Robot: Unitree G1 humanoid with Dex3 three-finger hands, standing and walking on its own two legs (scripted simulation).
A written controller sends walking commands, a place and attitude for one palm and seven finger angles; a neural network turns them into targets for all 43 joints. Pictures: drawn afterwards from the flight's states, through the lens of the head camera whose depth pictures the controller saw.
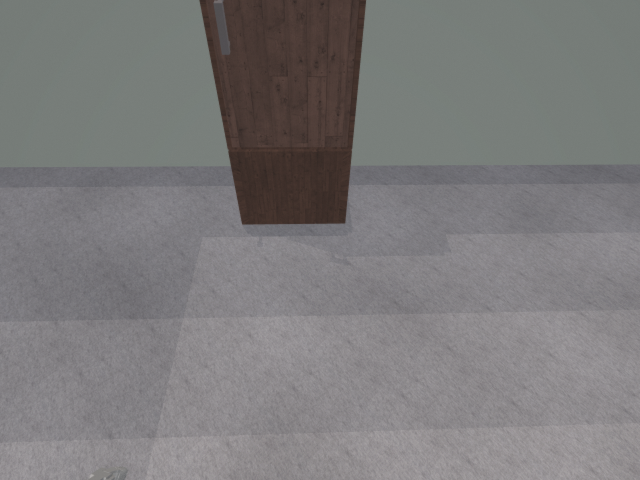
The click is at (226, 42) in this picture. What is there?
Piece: cupboard door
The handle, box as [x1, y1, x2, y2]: [213, 0, 229, 54]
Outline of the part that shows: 215,0 213,3 222,54 229,54 229,41 227,38 222,5 223,0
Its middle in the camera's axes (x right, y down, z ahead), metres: -0.27 -0.59 +1.07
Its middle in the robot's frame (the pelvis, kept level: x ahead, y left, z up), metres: +1.19 +0.34 +0.07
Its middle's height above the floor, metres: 0.84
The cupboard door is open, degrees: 0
